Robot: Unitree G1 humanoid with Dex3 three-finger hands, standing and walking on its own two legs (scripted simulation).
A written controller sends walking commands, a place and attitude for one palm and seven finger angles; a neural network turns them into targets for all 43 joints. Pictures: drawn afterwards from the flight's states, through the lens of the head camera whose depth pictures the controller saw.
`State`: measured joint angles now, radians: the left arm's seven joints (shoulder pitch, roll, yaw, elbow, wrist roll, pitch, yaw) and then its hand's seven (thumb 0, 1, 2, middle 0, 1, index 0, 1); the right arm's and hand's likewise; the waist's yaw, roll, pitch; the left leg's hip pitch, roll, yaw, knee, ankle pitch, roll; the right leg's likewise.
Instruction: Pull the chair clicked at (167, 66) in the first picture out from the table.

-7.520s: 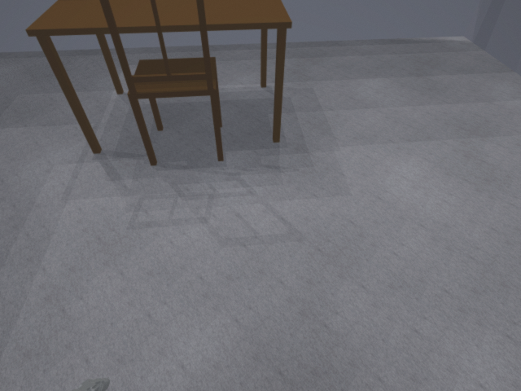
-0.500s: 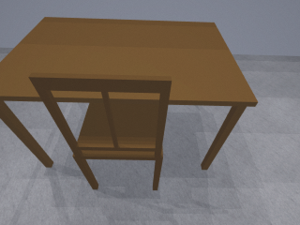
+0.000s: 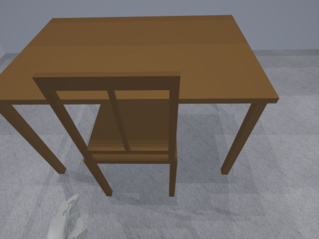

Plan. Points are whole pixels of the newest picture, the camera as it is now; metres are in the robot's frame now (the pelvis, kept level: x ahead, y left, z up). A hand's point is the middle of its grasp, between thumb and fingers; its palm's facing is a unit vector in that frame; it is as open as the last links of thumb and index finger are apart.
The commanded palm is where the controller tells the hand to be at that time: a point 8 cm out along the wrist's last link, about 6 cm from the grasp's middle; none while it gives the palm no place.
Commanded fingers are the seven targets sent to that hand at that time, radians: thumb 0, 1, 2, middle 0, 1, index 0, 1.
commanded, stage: raise the hand toward the chair's back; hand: left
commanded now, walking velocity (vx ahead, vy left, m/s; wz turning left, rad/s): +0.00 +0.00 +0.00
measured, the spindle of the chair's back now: (120, 124) +0.49 +0.17 -0.05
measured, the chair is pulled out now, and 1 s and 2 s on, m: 0.00 0.00 0.00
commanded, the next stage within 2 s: aim the fingers beside a spindle in 1.94 s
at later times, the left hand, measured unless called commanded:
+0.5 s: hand (92, 234) +0.15 +0.17 -0.03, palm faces -0.01 -1.00 -0.07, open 11.4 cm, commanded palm +0.13 +0.23 -0.05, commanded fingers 0.00 0.11 0.56 -0.12 -0.18 -0.12 -0.18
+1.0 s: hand (84, 221) +0.18 +0.20 -0.05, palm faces -0.02 -1.00 -0.01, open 15.5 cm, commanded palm +0.16 +0.26 -0.04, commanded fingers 0.00 -0.48 0.31 -0.06 -0.08 -0.06 -0.08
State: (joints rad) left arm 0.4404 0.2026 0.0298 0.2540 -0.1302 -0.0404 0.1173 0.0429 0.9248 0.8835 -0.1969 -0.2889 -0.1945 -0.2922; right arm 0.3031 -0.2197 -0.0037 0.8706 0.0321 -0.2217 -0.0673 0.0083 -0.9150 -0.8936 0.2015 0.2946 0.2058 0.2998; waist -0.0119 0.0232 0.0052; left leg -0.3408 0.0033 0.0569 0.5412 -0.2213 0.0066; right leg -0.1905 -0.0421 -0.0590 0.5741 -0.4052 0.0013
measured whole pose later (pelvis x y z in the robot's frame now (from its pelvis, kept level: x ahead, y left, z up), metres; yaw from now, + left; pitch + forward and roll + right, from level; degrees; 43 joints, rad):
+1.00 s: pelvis -0.05 +0.02 -0.09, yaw -2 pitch +16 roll -4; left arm 0.38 0.23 0.14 -0.01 -0.26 -0.39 -0.22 0.00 -0.26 0.41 -0.09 -0.12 -0.08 -0.12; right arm 0.20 -0.23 -0.02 0.56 0.02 -0.20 -0.07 0.01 -0.90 -0.89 0.20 0.29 0.21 0.30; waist -0.01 0.03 -0.13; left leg -1.05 0.06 0.01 1.17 -0.41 0.04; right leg -0.85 -0.01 -0.08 1.16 -0.58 0.01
